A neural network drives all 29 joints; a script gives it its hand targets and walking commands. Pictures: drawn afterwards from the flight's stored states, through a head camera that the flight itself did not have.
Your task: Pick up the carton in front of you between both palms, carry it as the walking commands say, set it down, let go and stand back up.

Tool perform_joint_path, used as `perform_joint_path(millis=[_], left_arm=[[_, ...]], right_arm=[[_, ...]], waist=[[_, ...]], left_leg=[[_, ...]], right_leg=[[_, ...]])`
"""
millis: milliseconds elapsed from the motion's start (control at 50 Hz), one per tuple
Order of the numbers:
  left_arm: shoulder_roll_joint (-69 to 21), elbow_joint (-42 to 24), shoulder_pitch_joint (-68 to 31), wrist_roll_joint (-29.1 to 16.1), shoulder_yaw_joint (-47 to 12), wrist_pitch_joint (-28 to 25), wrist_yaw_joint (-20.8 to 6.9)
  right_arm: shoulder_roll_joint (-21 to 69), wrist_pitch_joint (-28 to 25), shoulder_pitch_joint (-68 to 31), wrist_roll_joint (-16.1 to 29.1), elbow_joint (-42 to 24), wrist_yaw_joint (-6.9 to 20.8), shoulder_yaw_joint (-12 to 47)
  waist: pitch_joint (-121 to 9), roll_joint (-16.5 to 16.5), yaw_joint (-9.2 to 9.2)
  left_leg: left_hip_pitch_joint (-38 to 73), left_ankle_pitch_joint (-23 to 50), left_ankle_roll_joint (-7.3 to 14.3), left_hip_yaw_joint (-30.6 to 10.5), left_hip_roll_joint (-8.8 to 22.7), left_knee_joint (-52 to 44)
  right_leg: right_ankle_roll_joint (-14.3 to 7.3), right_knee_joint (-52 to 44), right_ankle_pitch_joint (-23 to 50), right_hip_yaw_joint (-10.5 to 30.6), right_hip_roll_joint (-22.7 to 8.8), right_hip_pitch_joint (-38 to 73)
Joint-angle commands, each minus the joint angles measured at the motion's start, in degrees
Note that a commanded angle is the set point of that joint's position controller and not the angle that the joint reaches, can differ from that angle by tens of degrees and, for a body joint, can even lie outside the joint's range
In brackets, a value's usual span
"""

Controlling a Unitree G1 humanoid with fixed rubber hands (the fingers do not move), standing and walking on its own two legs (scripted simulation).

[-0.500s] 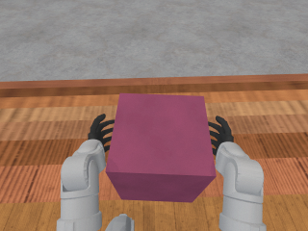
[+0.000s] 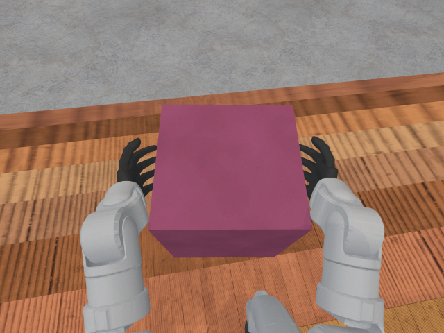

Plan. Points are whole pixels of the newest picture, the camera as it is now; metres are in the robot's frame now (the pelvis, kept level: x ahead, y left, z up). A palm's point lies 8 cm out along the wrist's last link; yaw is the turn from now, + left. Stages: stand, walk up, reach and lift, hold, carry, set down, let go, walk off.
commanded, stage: carry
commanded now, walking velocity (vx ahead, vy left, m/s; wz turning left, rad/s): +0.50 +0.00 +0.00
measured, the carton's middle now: (225, 191) +0.36 -0.02 +0.01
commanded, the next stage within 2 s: none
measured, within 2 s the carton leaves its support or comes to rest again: neither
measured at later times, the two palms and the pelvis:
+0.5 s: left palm (161, 111) +0.65 +0.12 -0.08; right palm (269, 103) +0.68 -0.18 -0.09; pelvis +0.35 -0.06 -0.14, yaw +1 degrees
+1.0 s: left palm (182, 58) +1.03 +0.08 -0.19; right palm (262, 57) +1.01 -0.22 -0.18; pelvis +0.70 -0.05 -0.25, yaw +0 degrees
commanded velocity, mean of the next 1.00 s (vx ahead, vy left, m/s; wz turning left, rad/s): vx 0.50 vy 0.00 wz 0.00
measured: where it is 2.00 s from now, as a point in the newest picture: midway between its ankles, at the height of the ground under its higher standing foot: (213, 149)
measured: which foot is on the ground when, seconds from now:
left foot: down 0.00-0.28, up 0.30-0.68, down 0.70-1.00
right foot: up 0.00-0.22, down 0.24-0.72, up 0.74-1.00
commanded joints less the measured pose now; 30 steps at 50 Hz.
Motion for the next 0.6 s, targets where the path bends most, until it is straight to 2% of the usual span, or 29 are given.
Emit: perform_joint_path(millis=[0, 20, 60, 80, 100, 140, 160, 180, 200, 220, 240, 260, 280, 300, 320, 340, 360, 380, 400, 420, 440, 460, 480, 500, 540, 560, 580], left_arm=[[-37.9, -2.6, -29.6, -9.1, -38.8, -1.4, 0.1], [-37.2, -2.4, -29.2, -8.9, -38.6, -1.1, 0.0], [-35.6, -1.1, -27.9, -7.9, -37.7, -0.3, -0.1], [-34.1, -0.4, -27.4, -7.4, -36.9, 0.1, -0.2], [-33.2, 0.9, -26.5, -6.7, -35.9, 0.7, -0.1], [-31.4, 2.7, -25.9, -5.4, -33.6, 1.5, 0.2], [-30.8, 4.1, -26.3, -4.9, -32.6, 1.8, 0.4], [-30.0, 5.5, -25.4, -4.6, -31.5, 2.0, 0.6], [-29.3, 7.0, -24.9, -4.5, -30.5, 2.0, 0.8], [-29.0, 7.3, -25.8, -4.7, -29.9, 2.0, 0.8], [-28.9, 9.2, -27.0, -5.1, -29.2, 2.1, 1.0], [-29.6, 11.0, -27.6, -6.5, -30.0, 2.0, 1.3], [-31.3, 10.6, -29.8, -9.1, -31.6, 1.8, 1.3], [-33.6, 8.6, -34.9, -11.6, -33.8, 1.1, 1.3], [-38.0, 8.3, -37.8, -14.2, -35.8, 0.7, 0.6], [-41.4, 6.9, -41.6, -16.3, -37.9, -0.2, -0.2], [-44.8, 6.6, -43.9, -18.1, -39.3, -1.0, -1.1], [-47.4, 6.2, -45.1, -19.4, -40.2, -1.8, -2.0], [-48.9, 6.2, -45.6, -20.2, -41.0, -2.7, -2.7], [-49.7, 6.3, -45.2, -20.2, -41.5, -3.7, -3.2], [-50.3, 6.8, -43.8, -19.8, -41.7, -4.6, -3.5], [-50.3, 7.5, -41.1, -18.9, -41.6, -5.5, -3.7], [-49.9, 7.6, -38.6, -18.3, -41.5, -6.2, -3.7], [-49.2, 8.3, -35.5, -17.3, -41.6, -6.8, -3.7], [-47.6, 8.5, -31.2, -16.0, -41.6, -8.0, -3.5], [-46.8, 8.3, -29.8, -15.5, -41.6, -8.4, -3.4], [-45.9, 7.8, -28.6, -15.4, -41.7, -8.8, -3.4]], right_arm=[[42.6, -0.6, -30.7, 14.3, -7.3, 4.2, 41.9], [41.8, -0.3, -29.2, 13.4, -6.7, 4.0, 41.3], [40.4, 0.3, -26.7, 11.2, -3.7, 3.6, 39.6], [39.7, 0.6, -26.2, 10.5, -2.6, 3.5, 39.5], [39.6, 1.0, -25.9, 10.3, -1.1, 3.3, 39.1], [39.3, 1.3, -26.9, 9.9, 1.1, 3.0, 38.2], [39.3, 1.5, -27.6, 9.7, 2.5, 2.8, 37.8], [39.3, 1.8, -28.1, 9.4, 3.7, 2.7, 37.3], [39.3, 2.1, -28.5, 9.0, 4.6, 2.4, 36.8], [39.3, 2.1, -29.9, 8.2, 4.8, 1.9, 35.9], [38.8, 2.4, -31.8, 6.7, 5.2, 1.2, 34.1], [37.1, 2.9, -31.3, 5.0, 5.9, 0.2, 31.5], [35.7, 3.0, -29.7, 3.5, 6.8, -1.0, 29.5], [36.1, 2.7, -29.1, 2.5, 6.9, -1.6, 28.0], [37.4, 2.1, -29.9, 2.1, 6.6, -1.8, 27.8], [39.2, 1.3, -31.6, 2.2, 6.1, -1.6, 27.6], [41.8, 0.3, -33.1, 2.3, 6.0, -1.1, 28.4], [44.4, -0.9, -33.5, 2.7, 6.1, -0.6, 29.3], [46.1, -2.0, -34.0, 3.0, 6.0, -0.1, 30.2], [47.5, -3.1, -33.7, 3.4, 5.8, 0.4, 31.5], [48.3, -4.1, -33.2, 3.7, 5.6, 0.8, 32.6], [49.0, -5.1, -32.0, 3.8, 5.2, 1.0, 34.0], [48.9, -6.1, -30.5, 4.1, 4.7, 1.3, 35.2], [48.8, -6.8, -29.1, 3.9, 4.6, 1.4, 35.7], [47.7, -8.0, -26.6, 3.5, 3.2, 1.6, 36.9], [46.8, -8.3, -25.7, 3.4, 2.9, 1.7, 37.0], [46.2, -8.6, -24.9, 3.5, 2.1, 1.7, 37.1]], waist=[[-32.5, 6.8, -1.13], [-31.1, 5.4, -3.21], [-27.1, 4.2, -4.7], [-24.2, 1.7, -4.21], [-22.0, 0.5, -3.67], [-18.7, 4.1, -1.55], [-17.6, 6.9, 0.86], [-19.9, 6.5, 4.81], [-24.2, 3.6, 10.81], [-25.1, -1.3, 15.26], [-21.9, -14.3, 14.44], [-22.3, -18.2, 10.5], [-23.1, -13.3, 8.01], [-27.4, -12.6, 7.93], [-27.2, -4.4, 6.74], [-25.6, -1.9, 7.13], [-25.6, -1.8, 6.49], [-24.1, 0.7, 6.41], [-24.3, -0.4, 7.1], [-24.7, -2.7, 7.32], [-25.6, -3.9, 7.63], [-28.7, -5.7, 7.79], [-29.4, -3.2, 9.02], [-30.1, -3.9, 10.64], [-28.7, -2.7, 11.84], [-27.5, -3.1, 12.57], [-26.2, -3.5, 12.61]], left_leg=[[29.7, 44.1, 6.1, -13.0, 13.8, 0.3], [37.9, 38.0, 5.1, -13.5, 11.1, 3.0], [39.2, 36.2, 5.3, -15.1, 10.1, 5.8], [32.7, 27.7, 4.4, -12.8, 8.0, 6.0], [24.0, 21.7, 3.7, -11.0, 6.5, 4.3], [10.9, 14.1, 2.2, -9.2, 7.1, 4.2], [8.1, 12.5, 1.7, -8.4, 7.1, 7.0], [7.2, 17.9, 0.3, -7.1, 6.9, 13.5], [4.5, 30.5, -1.3, -3.4, 6.1, 23.9], [2.1, 32.9, -3.1, -1.0, 5.1, 40.9], [-10.8, -3.3, -4.8, -1.4, -1.8, 58.4], [-21.9, -16.6, -4.4, -8.7, -3.7, 62.9], [-23.9, -14.8, -4.2, -10.8, -1.7, 60.0], [-27.2, -13.0, -4.5, -11.4, -0.4, 61.4], [-26.6, -10.4, -4.4, -12.2, 2.2, 57.9], [-26.5, -4.6, -4.3, -14.6, 3.3, 51.8], [-23.9, -4.0, -4.4, -13.8, 4.0, 48.8], [-21.6, -2.9, -5.4, -13.2, 4.4, 41.5], [-20.8, -4.8, -5.9, -11.7, 3.9, 36.8], [-20.5, -3.5, -6.0, -9.8, 3.3, 34.2], [-21.0, 2.7, -5.9, -8.1, 3.1, 32.8], [-23.0, 8.8, -4.8, -8.1, 3.6, 34.8], [-26.6, 19.7, -4.0, -8.4, 3.9, 25.1], [-28.5, 23.5, -3.7, -5.0, 1.7, 21.4], [-24.6, 30.3, -4.1, -2.6, -0.1, 8.3], [-21.1, 31.6, -4.2, -1.2, -1.2, 2.5], [-15.5, 35.3, -4.0, 0.1, -2.3, -2.0]], right_leg=[[-0.7, -0.5, 11.0, -3.8, 1.2, -4.0], [-0.3, -4.3, 17.5, -2.9, 0.7, -13.7], [-0.1, -12.6, 22.3, -3.8, 0.7, -17.2], [0.2, -22.9, 29.7, -3.3, 0.6, -11.3], [0.1, -28.9, 36.0, -5.4, 2.0, -0.8], [-0.7, -30.7, 43.6, -6.2, 1.8, 14.2], [-1.1, -30.1, 43.4, -5.7, 0.7, 18.3], [-1.5, -27.6, 44.0, -6.8, 0.8, 24.9], [-1.3, -23.2, 38.8, -11.9, 4.1, 36.5], [-2.2, -26.3, 32.5, -10.3, 1.8, 41.6], [-3.7, -23.6, 40.0, -2.1, -3.6, 47.3], [-6.8, -18.1, 51.3, 11.8, -10.7, 53.3], [-8.0, -21.6, 44.0, 19.2, -13.4, 50.3], [-13.9, -27.9, 19.5, 31.9, -18.2, 49.3], [-13.7, -30.9, 6.6, 36.4, -18.4, 44.6], [-13.1, -27.8, 13.3, 34.6, -18.0, 40.2], [-11.6, -26.4, 17.4, 31.6, -16.7, 36.2], [-11.1, -26.8, 15.3, 25.7, -14.9, 30.4], [-10.7, -27.8, 13.9, 23.5, -13.3, 29.7], [-11.2, -27.8, 20.9, 21.1, -12.7, 30.2], [-10.4, -25.9, 31.3, 18.5, -11.7, 32.3], [-9.5, -21.6, 39.2, 16.2, -11.3, 37.4], [-6.7, -15.5, 33.5, 11.1, -6.2, 41.4], [-5.6, -13.8, 36.5, 9.4, -3.8, 45.4], [-6.1, -11.5, 34.0, 7.5, -1.4, 45.0], [-6.4, -11.0, 31.7, 6.7, -0.5, 43.5], [-5.8, -10.2, 30.7, 5.1, 0.1, 39.9]])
